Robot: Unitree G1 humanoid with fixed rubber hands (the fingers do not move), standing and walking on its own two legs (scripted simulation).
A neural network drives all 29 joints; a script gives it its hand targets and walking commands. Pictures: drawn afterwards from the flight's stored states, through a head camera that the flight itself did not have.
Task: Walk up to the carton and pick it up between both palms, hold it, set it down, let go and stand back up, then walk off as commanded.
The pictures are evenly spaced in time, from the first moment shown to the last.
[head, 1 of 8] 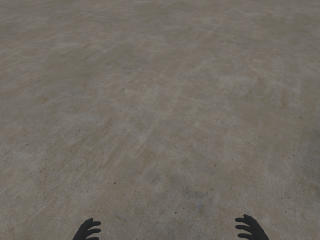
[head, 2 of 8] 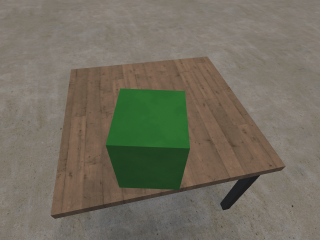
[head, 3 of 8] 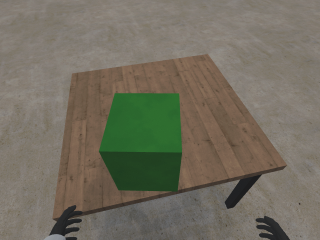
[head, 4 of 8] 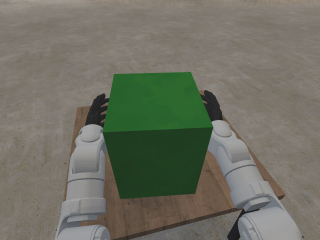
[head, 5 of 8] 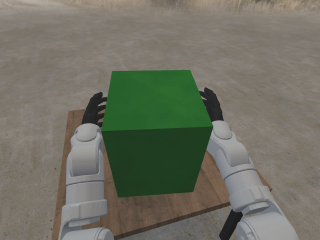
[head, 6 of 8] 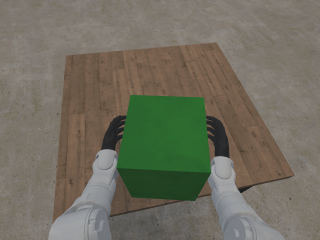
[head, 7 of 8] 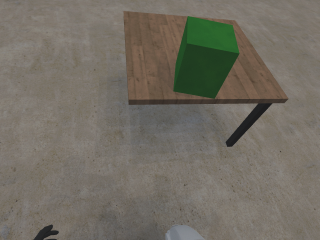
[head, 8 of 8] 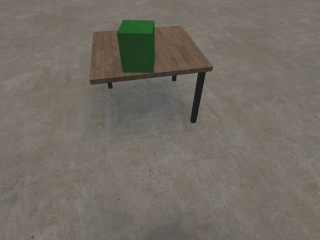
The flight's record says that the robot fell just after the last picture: no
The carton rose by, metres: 0.24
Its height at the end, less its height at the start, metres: +0.00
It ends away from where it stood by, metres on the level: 0.01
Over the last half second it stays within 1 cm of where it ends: yes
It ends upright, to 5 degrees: yes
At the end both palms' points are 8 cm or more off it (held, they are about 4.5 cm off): yes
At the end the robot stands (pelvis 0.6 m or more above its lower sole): yes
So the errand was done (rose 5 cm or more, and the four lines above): yes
